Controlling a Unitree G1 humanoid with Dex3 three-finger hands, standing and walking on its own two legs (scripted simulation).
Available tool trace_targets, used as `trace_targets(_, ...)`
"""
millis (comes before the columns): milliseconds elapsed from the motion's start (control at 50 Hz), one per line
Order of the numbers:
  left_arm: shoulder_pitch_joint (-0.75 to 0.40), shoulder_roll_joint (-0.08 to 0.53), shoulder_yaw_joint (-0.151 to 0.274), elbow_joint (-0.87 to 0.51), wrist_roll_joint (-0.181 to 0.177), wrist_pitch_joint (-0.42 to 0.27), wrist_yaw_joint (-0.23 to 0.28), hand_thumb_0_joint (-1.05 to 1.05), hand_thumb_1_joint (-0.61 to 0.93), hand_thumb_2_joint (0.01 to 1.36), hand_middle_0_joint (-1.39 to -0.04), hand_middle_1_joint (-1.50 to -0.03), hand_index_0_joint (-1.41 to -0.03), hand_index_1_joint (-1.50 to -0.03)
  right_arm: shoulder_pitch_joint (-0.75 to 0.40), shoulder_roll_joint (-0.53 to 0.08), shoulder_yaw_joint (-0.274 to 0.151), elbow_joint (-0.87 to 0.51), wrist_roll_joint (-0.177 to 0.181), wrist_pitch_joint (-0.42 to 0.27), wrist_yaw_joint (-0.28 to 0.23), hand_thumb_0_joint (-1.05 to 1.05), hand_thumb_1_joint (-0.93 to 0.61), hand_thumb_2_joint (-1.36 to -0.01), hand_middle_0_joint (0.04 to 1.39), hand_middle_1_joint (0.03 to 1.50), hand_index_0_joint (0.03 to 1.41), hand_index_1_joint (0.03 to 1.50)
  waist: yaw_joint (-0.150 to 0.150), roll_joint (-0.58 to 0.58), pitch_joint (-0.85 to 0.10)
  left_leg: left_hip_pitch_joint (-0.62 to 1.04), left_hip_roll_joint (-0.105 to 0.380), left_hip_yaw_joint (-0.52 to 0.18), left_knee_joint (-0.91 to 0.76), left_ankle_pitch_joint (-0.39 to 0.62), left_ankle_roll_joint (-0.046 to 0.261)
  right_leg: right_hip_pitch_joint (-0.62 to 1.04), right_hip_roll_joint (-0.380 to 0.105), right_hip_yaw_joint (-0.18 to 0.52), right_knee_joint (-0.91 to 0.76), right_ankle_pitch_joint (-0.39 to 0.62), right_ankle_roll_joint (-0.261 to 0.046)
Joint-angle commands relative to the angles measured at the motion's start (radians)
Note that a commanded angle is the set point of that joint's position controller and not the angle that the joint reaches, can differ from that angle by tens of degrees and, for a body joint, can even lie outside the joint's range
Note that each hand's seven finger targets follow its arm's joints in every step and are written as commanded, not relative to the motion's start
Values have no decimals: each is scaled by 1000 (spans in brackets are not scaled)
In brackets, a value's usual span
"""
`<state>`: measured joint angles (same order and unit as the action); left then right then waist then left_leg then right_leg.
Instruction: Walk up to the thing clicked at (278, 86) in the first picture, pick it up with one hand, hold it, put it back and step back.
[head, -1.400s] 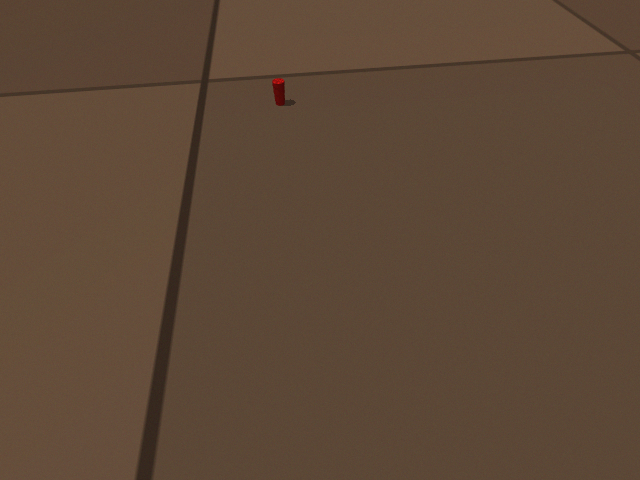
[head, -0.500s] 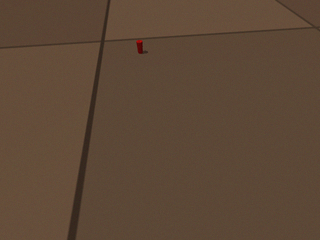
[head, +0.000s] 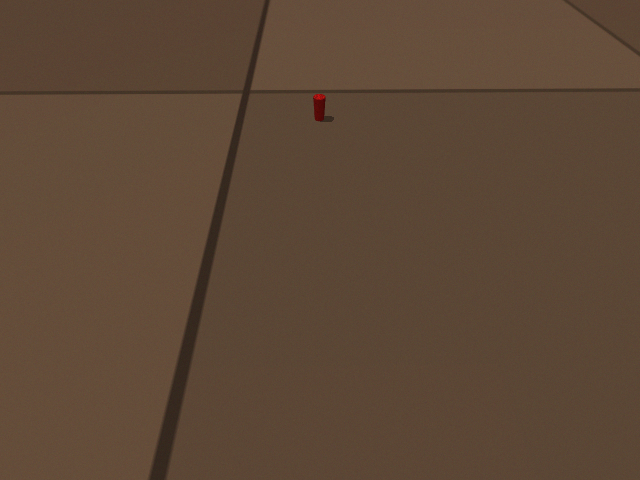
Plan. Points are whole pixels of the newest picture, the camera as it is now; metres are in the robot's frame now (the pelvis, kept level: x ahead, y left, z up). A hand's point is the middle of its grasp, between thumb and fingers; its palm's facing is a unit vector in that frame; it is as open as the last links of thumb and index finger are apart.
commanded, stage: walk up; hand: left
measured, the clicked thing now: (319, 108) +2.20 +0.10 -0.70
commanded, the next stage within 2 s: none
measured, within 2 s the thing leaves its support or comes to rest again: neither
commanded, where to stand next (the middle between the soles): +1.86 -0.09 m, yaw -2 degrees
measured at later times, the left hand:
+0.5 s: hand (175, 317) +0.41 +0.29 -0.13, palm faces -0.13 -0.93 -0.36, open 7.4 cm
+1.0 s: hand (211, 238) +0.63 +0.29 -0.17, palm faces -0.02 -0.93 -0.36, open 7.4 cm
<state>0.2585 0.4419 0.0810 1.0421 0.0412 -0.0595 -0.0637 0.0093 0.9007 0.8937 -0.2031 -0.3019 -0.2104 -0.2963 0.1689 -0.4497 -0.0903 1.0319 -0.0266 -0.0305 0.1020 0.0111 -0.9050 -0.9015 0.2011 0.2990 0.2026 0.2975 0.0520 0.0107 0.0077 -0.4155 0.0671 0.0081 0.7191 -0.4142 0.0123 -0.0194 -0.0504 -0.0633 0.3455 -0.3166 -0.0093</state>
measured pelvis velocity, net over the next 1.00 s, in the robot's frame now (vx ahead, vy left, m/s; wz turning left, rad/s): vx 0.61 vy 0.00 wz -0.04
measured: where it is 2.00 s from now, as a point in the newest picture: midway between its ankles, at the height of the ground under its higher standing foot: (345, 248)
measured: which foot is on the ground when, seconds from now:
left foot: up 0.00-0.06, down 0.08-0.60, up 0.62-1.00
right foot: down 0.00-0.10, up 0.12-0.52, down 0.54-1.00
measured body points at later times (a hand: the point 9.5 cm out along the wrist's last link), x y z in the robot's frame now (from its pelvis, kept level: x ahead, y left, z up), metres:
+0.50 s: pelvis +0.27 +0.02 -0.01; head +0.28 +0.02 +0.44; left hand +0.41 +0.34 -0.11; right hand +0.24 -0.30 -0.13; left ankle +0.12 +0.17 -0.74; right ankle +0.44 -0.14 -0.72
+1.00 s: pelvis +0.61 +0.00 -0.02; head +0.63 +0.01 +0.43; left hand +0.63 +0.33 -0.14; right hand +0.74 -0.33 -0.10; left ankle +0.76 +0.11 -0.74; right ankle +0.46 -0.13 -0.74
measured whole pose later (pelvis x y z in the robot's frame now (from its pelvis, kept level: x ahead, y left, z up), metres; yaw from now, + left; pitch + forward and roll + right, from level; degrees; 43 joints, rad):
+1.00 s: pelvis +0.61 +0.00 -0.02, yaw -2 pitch +0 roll -3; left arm 0.34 0.45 0.07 0.95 0.01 -0.09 -0.06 0.01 0.90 0.89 -0.20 -0.30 -0.21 -0.30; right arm 0.15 -0.44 -0.08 0.88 -0.02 -0.07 0.11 0.01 -0.91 -0.90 0.20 0.30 0.20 0.30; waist 0.06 0.02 0.04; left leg -0.50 0.10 0.05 0.55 -0.05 0.01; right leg 0.05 0.00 -0.10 0.41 -0.45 0.02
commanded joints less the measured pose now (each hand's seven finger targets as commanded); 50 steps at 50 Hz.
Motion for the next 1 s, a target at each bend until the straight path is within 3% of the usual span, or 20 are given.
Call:
trace_targets(0,-232,299,52,-151,-7,-28,-3,0,900,900,-200,-300,-200,-300,1,-168,-54,-98,3,-33,3,0,-900,-900,200,300,200,300,-96,-181,58,192,13,67,-139,192,-20,-276,-177,119,-146,-327,-146)
trace_targets(60,-172,186,17,-146,-7,-15,-13,0,900,900,-200,-300,-200,-300,307,-246,-101,-8,-10,-40,-33,0,-900,-900,200,300,200,300,-240,192,-85,741,-32,55,-198,104,22,-624,-20,-51,444,-197,-93)
trace_targets(80,-140,107,-8,-161,-9,-15,-11,0,900,900,-200,-300,-200,-300,399,-325,-117,-10,-24,-48,-52,0,-900,-900,200,300,200,300,-262,395,-99,761,160,-306,-372,-276,51,-789,97,22,780,-321,-71)
trace_targets(100,-132,148,-10,-176,-24,-14,-3,0,900,900,-200,-300,-200,-300,271,-389,-116,-75,-7,-59,-56,0,-900,-900,200,300,200,300,-205,315,-65,586,347,-714,-616,-550,120,-800,112,146,896,-260,-53)
trace_targets(120,-119,208,-6,-178,-15,-19,1,0,900,900,-200,-300,-200,-300,133,-410,-115,-116,23,-59,-52,0,-900,-900,200,300,200,300,-142,257,8,458,425,-800,-699,-597,218,-761,25,212,915,-184,-69)
trace_targets(180,-94,265,19,-103,-46,-23,-11,0,900,900,-200,-300,-200,-300,-11,-268,-64,-157,17,-80,-54,0,-900,-900,200,300,200,300,-50,57,104,287,283,-345,-575,-250,186,-672,-86,197,758,-15,-22)
trace_targets(220,-71,241,22,-95,-48,-12,-30,0,900,900,-200,-300,-200,-300,8,-238,-48,-150,23,-93,-52,0,-900,-900,200,300,200,300,-37,73,131,182,219,-188,-609,-171,146,-584,-93,141,655,71,7)
trace_targets(320,-144,217,26,-158,-34,2,-59,0,900,900,-200,-300,-200,-300,40,-262,-52,-162,28,-107,-48,0,-900,-900,200,300,200,300,-53,119,123,251,220,-100,-650,-121,182,-612,-104,83,471,182,33)
trace_targets(460,-327,155,11,-212,-34,-10,-58,0,900,900,-200,-300,-200,-300,138,-260,-54,-144,22,-89,-59,0,-900,-900,200,300,200,300,-103,59,64,395,184,16,-514,344,142,-472,-46,-13,205,283,-24)
trace_targets(500,-263,163,20,-190,-36,-8,-48,0,900,900,-200,-300,-200,-300,139,-267,-55,-151,13,-80,-71,0,-900,-900,200,300,200,300,-66,49,6,397,173,47,-357,543,129,-331,0,-54,190,206,-41)
trace_targets(520,-125,173,34,-150,-37,-7,-38,0,900,900,-200,-300,-200,-300,126,-261,-52,-158,9,-76,-74,0,-900,-900,200,300,200,300,13,10,-67,360,146,88,-175,631,108,-153,22,-79,167,223,-54)
trace_targets(540,56,228,63,-102,-32,-12,-20,0,900,900,-200,-300,-200,-300,169,-219,-36,-158,3,-72,-75,0,-900,-900,200,300,200,300,86,-88,-184,235,85,113,105,566,75,112,36,-47,179,122,-70)
trace_targets(560,190,305,94,-80,-21,-16,-4,0,900,900,-200,-300,-200,-300,226,-139,-9,-174,15,-72,-72,0,-900,-900,200,300,200,300,122,-283,-270,-2,3,107,359,229,51,347,-118,198,136,-153,-85)
trace_targets(580,203,378,107,-88,-33,-22,2,0,900,900,-200,-300,-200,-300,236,-162,-13,-198,37,-79,-74,0,-900,-900,200,300,200,300,103,-403,-307,-279,-112,62,544,-77,14,525,-354,738,-21,-93,-228)
trace_targets(600,129,373,114,-121,-51,-24,11,0,900,900,-200,-300,-200,-300,178,-235,-23,-179,32,-80,-88,0,-900,-900,200,300,200,300,100,-294,-273,-314,-20,-20,604,-76,16,440,-397,768,-50,-77,-267)
trace_targets(680,-31,229,60,-166,-57,-43,29,0,900,900,-200,-300,-200,-300,139,-158,-9,-155,49,-67,-64,0,-900,-900,200,300,200,300,-20,-156,-52,-134,47,-73,449,151,47,-20,-183,226,-30,337,-143)
trace_targets(780,-82,228,43,-212,-49,-75,18,0,900,900,-200,-300,-200,-300,53,-147,-25,-193,19,-39,-24,0,-900,-900,200,300,200,300,-59,-113,87,-126,68,-19,208,255,-19,-241,-182,122,-183,126,-200)
trace_targets(900,-30,258,50,-206,-35,-72,7,0,900,900,-200,-300,-200,-300,-99,-129,-28,-235,15,-61,8,0,-900,-900,200,300,200,300,-15,-108,58,47,39,45,-153,410,-7,-190,-160,50,-133,148,-160)
trace_targets(940,-55,281,52,-212,-34,-62,14,0,900,900,-200,-300,-200,-300,-12,-145,-44,-210,8,-57,-1,0,-900,-900,200,300,200,300,-64,-99,-1,159,26,56,-155,390,12,-170,-200,68,-47,252,-161)
trace_targets(980,-19,242,35,-222,-37,-50,26,0,900,900,-200,-300,-200,-300,180,-203,-71,-148,-10,-59,-17,0,-900,-900,200,300,200,300,-144,62,-121,417,-25,69,-167,273,61,-206,-130,5,292,419,-119)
